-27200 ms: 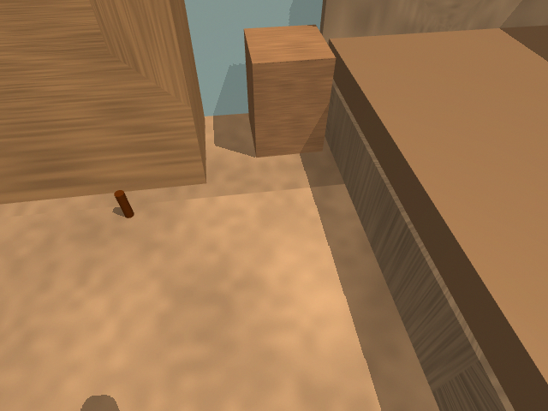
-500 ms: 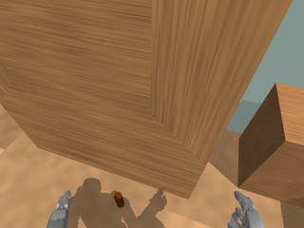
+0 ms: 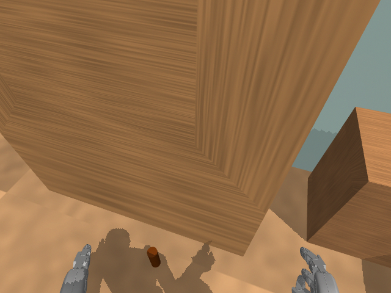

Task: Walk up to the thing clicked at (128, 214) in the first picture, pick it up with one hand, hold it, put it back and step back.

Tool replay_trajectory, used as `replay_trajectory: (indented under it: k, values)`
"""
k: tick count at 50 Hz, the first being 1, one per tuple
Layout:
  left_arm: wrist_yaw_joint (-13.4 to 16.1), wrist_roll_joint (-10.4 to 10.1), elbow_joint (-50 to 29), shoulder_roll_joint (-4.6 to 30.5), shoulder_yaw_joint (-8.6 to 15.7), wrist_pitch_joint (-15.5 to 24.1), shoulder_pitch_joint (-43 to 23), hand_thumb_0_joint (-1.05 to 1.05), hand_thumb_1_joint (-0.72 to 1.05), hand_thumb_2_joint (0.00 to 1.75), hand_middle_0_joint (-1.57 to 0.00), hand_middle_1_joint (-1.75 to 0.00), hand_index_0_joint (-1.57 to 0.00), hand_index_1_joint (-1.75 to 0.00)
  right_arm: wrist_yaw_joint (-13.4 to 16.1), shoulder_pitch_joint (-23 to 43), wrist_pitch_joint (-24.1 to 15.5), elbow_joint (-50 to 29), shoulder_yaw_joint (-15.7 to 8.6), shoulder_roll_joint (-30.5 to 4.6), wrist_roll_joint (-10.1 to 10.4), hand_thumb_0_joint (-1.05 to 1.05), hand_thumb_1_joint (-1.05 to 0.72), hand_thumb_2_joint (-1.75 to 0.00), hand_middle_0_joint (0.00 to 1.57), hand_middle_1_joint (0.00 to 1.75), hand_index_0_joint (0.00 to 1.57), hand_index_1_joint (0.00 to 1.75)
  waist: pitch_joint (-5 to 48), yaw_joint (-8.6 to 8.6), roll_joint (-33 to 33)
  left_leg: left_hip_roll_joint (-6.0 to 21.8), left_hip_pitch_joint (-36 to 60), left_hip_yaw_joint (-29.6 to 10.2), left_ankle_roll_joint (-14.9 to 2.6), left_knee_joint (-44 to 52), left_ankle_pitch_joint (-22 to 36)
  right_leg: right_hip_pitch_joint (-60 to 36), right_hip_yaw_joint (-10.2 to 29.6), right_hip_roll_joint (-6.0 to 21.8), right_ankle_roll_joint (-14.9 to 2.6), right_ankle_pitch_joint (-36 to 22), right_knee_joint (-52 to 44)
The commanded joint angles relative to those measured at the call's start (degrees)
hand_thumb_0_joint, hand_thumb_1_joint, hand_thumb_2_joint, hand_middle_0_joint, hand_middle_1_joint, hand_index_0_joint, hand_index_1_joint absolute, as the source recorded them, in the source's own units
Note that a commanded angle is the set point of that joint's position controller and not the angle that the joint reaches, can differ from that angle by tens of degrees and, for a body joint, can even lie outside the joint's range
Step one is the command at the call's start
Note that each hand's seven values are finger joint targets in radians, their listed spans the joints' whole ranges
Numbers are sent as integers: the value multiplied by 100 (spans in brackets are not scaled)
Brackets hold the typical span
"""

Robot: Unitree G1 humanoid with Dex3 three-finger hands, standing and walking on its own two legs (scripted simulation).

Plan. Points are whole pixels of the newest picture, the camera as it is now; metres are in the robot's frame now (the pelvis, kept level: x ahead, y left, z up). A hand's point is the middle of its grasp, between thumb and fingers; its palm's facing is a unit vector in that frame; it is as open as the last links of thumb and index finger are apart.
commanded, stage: stand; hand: left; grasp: from the side
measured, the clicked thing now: (154, 257) +0.40 +0.18 -0.65
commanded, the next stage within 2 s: none
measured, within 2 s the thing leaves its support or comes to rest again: neither
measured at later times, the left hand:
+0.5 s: hand (107, 291) +0.17 +0.18 -0.08, palm faces +0.02 -0.95 -0.31, open 10.4 cm
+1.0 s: hand out of the picture +0.05 +0.25 -0.11, palm faces +0.01 -0.94 -0.34, open 7.4 cm
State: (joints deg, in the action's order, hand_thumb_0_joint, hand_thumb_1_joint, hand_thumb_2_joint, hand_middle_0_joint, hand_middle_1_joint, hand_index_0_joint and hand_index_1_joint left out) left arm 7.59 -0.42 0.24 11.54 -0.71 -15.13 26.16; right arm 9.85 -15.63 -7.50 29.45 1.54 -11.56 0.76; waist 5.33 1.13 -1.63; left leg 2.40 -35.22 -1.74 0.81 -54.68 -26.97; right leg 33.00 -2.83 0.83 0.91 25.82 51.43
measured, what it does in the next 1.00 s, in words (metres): stands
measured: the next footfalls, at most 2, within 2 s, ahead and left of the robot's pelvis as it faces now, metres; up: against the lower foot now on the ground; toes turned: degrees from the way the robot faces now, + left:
none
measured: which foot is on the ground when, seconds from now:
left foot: down 0.00-1.00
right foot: down 0.00-1.00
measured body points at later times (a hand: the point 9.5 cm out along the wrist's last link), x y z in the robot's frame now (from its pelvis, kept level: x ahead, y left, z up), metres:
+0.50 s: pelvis +0.00 +0.00 +0.00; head +0.04 +0.00 +0.45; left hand +0.17 +0.23 -0.05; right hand +0.17 -0.24 -0.08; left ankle +0.01 +0.12 -0.69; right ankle +0.00 -0.13 -0.69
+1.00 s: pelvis +0.00 +0.01 +0.05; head +0.01 +0.01 +0.50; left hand +0.05 +0.30 -0.09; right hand +0.08 -0.27 -0.09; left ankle +0.01 +0.12 -0.69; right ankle +0.00 -0.13 -0.69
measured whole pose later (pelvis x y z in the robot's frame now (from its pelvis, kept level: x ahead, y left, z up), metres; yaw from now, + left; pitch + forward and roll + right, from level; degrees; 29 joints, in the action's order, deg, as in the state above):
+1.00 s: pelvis +0.00 +0.01 +0.05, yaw +1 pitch -3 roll +0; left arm 1.2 1.7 58.8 18.3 0.2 -0.2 11.2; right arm 0.7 -9.8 -0.4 60.1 -1.0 -16.9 -1.7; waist -3.5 -1.1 0.1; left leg -0.7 -10.6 -0.4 -0.5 -27.8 -14.4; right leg 9.5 -2.3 3.5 2.1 14.9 27.4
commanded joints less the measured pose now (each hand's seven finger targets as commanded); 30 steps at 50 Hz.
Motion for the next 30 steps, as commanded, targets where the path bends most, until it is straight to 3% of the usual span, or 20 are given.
replay_trajectory:
  k: [1, 5, 7, 8, 15, 21, 22, 23, 25, 28, 30]
  values:
    - [94, 31, -1054, 556, 323, 296, -114, 0, -54, 7, -5, -6, -5, -6, 73, 379, -312, -896, -313, -717, -26, 0, -90, -90, 20, 30, 20, 30, 500, 5, -76, -184, 410, 151, -84, 951, 984, -236, -99, -173, -124, -891, -845]
    - [94, 28, -1082, 552, 309, 296, -154, 0, -54, 6, -5, -6, -5, -6, 76, 380, -320, -895, -310, -734, -21, 0, -90, -90, 20, 30, 20, 30, 486, 23, -39, -164, 403, 110, -85, 986, 927, -210, -119, -187, -137, -815, -812]
    - [95, 31, -1101, 527, 288, 312, -158, 0, -38, 22, -20, -22, -20, -22, 76, 390, -327, -885, -306, -708, -31, 0, -90, -90, 20, 30, 20, 30, 544, 23, -112, -151, 450, 89, -73, 1007, 921, -199, -132, -200, -141, -793, -786]
    - [88, 38, -1021, 509, 299, 290, -26, 0, -30, 30, -20, -30, -20, -30, 86, 358, -328, -889, -336, -741, -31, 0, -90, -90, 20, 30, 20, 30, 687, 21, -70, -138, 490, 51, -70, 1012, 1018, -246, -153, -214, -148, -876, -730]
    - [93, 31, -1174, 558, 300, 303, -141, 0, 26, 86, -20, -30, -20, -30, 88, 317, -322, -862, -318, -716, -29, 0, -90, -90, 20, 30, 20, 30, 700, 9, -69, -156, 522, 114, -69, 861, 1462, -322, -122, -183, -130, -1304, -707]
    - [102, 29, -1144, 619, 379, 275, -130, 0, 74, 90, -20, -30, -20, -30, 101, 374, -304, -882, -319, -721, -29, 0, -90, -90, 20, 30, 20, 30, 649, -8, -20, -181, 468, 160, -89, 843, 1300, -317, -76, -153, -109, -1203, -806]
    - [-174, 597, 866, 1330, 588, 939, -1119, 0, 82, 90, -20, -30, -20, -30, -240, 687, 109, 323, -521, -1484, -679, 0, -90, -90, 20, 30, 20, 30, -191, -198, 532, -51, 451, -104, -258, 1022, 1829, -1059, 480, 385, -453, -1337, -1107]
    - [-322, 634, 1507, 1377, 629, 1201, -928, 0, 90, 90, -20, -30, -20, -30, -415, 568, 259, 553, -554, -1394, -735, 0, -90, -90, 20, 30, 20, 30, 256, -196, 730, 15, 807, 24, -375, 920, 2124, -1301, 644, 505, -579, -2019, -1065]
    - [-475, 495, 1933, 1510, 545, 1494, -916, 0, 90, 90, -20, -30, -20, -30, -574, 557, 358, 651, -598, -1417, -575, 0, -90, -90, 20, 30, 20, 30, 374, -133, 424, -28, 1128, -108, -446, 1079, 2157, -1415, 790, 532, -630, -2133, -1109]
    - [-560, 307, 2650, 1441, 510, 1599, -1213, 0, 90, 90, -20, -30, -20, -30, -778, 566, 346, 979, -612, -1422, -381, 0, -90, -90, 20, 30, 20, 30, 427, -212, 155, 29, 1605, -245, -448, 1471, 2366, -1403, 591, 460, -470, -2141, -1120]
    - [-553, 290, 3078, 1495, 492, 1650, -1366, 0, 90, 90, -20, -30, -20, -30, -833, 696, 389, 1157, -628, -1411, -369, 0, -90, -90, 20, 30, 20, 30, 235, -218, 168, 38, 1664, -298, -438, 1672, 2078, -1405, 564, 467, -424, -1872, -1326]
